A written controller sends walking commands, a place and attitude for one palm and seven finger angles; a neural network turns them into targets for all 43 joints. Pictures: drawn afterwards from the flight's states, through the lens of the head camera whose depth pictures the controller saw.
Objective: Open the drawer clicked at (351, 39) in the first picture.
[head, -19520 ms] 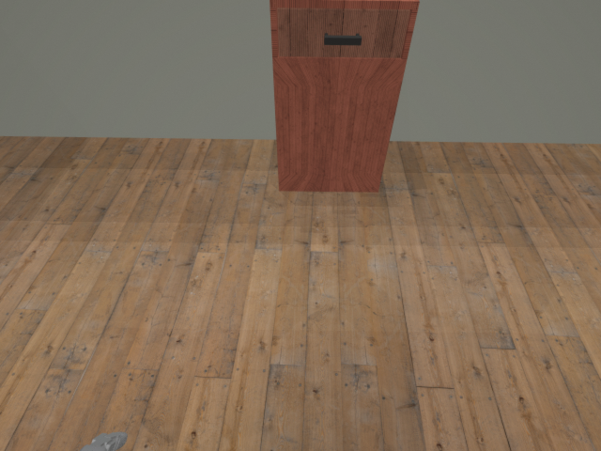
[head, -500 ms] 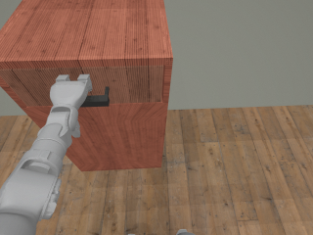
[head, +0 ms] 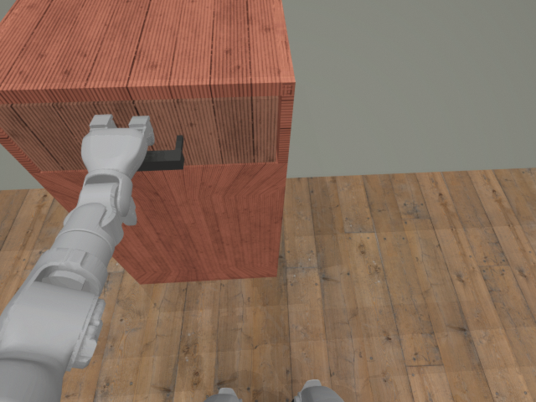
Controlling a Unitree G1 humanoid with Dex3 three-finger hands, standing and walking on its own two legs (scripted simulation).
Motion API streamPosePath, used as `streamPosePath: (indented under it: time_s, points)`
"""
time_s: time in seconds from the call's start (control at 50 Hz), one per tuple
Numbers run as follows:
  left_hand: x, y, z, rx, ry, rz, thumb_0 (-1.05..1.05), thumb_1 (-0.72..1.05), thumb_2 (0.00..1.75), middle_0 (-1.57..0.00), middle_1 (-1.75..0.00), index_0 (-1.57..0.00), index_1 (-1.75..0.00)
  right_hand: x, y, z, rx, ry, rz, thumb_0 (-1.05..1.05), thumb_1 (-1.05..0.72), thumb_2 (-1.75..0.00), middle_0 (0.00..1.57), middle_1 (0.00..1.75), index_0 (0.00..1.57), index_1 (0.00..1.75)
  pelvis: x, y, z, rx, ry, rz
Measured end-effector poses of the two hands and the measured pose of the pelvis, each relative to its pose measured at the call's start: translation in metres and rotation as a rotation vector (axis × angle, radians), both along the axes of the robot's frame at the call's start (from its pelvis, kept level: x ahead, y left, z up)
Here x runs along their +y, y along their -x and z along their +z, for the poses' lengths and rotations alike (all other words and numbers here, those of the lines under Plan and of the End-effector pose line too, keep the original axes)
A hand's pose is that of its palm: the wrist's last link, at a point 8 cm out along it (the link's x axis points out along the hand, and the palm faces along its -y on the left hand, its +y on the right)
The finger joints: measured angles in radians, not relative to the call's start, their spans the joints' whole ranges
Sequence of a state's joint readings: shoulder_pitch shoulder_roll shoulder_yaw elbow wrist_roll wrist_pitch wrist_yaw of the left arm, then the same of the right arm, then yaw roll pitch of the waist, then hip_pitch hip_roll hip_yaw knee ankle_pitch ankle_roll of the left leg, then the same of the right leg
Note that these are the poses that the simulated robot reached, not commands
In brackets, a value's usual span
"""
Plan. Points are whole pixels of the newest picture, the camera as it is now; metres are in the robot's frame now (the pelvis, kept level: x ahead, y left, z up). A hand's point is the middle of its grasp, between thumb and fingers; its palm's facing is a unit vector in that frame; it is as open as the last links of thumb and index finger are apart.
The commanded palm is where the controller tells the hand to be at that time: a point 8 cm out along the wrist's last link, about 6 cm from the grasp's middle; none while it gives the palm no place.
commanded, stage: lower the fingers behind the handle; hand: left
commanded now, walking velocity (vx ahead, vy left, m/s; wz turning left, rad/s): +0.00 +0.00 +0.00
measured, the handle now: (145, 151) +0.52 +0.21 +0.03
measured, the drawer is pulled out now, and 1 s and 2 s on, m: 0.00 0.00 0.00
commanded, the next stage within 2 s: lift the fingers back up to retry in 0.04 s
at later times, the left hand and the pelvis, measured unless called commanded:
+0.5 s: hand (127, 166) +0.47 +0.23 +0.05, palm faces -0.03 -0.02 -1.00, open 13.8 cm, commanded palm +0.44 +0.22 +0.11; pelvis +0.02 +0.00 +0.01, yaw +0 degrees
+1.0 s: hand (120, 161) +0.46 +0.23 +0.08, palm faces -0.10 -0.03 -0.99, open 13.8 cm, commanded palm +0.44 +0.22 +0.15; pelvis +0.04 +0.00 +0.03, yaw +1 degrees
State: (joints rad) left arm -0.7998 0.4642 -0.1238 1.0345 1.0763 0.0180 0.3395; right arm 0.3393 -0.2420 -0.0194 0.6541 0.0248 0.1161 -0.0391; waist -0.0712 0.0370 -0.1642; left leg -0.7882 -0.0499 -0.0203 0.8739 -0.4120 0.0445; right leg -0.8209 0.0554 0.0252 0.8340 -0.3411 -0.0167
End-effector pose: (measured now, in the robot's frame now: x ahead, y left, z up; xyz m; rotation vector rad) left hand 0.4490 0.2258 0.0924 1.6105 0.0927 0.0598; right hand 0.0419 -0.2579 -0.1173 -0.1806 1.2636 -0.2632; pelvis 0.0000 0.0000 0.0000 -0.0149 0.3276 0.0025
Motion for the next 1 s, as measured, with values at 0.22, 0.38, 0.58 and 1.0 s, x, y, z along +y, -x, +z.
streamPosePath:
  time_s: [0.22,0.38,0.58,1.0]
  points:
    - [0.003,0.001,0.001,0.000,0.027,-0.016,0.00,-0.49,0.30,-0.22,-1.33,-0.33,-1.20,-0.004,0.000,0.001,0.014,0.010,-0.003,0.01,-0.90,-0.90,0.20,0.30,0.20,0.30,0.000,-0.005,0.000,0.001,0.000,-0.005]
    - [0.003,0.001,0.003,0.007,0.034,-0.020,0.00,-0.49,0.30,-0.24,-1.28,-0.32,-1.20,-0.005,-0.012,0.008,0.002,0.014,-0.008,0.01,-0.91,-0.90,0.20,0.30,0.20,0.30,0.001,-0.012,0.007,-0.018,0.003,0.001]
    - [-0.005,-0.001,0.020,-0.017,0.075,-0.069,0.00,-0.49,0.30,-0.31,-1.23,-0.32,-1.20,0.001,-0.039,0.015,-0.037,-0.008,-0.007,0.01,-0.91,-0.90,0.20,0.30,0.20,0.30,0.004,-0.030,0.017,-0.050,0.004,-0.003]
    - [0.000,0.005,0.039,0.077,0.068,-0.030,0.00,-0.49,0.30,-0.32,-1.20,-0.33,-1.20,0.000,-0.107,0.032,-0.145,-0.017,0.070,0.01,-0.90,-0.90,0.20,0.30,0.20,0.30,-0.003,-0.043,0.030,-0.116,-0.009,0.007]
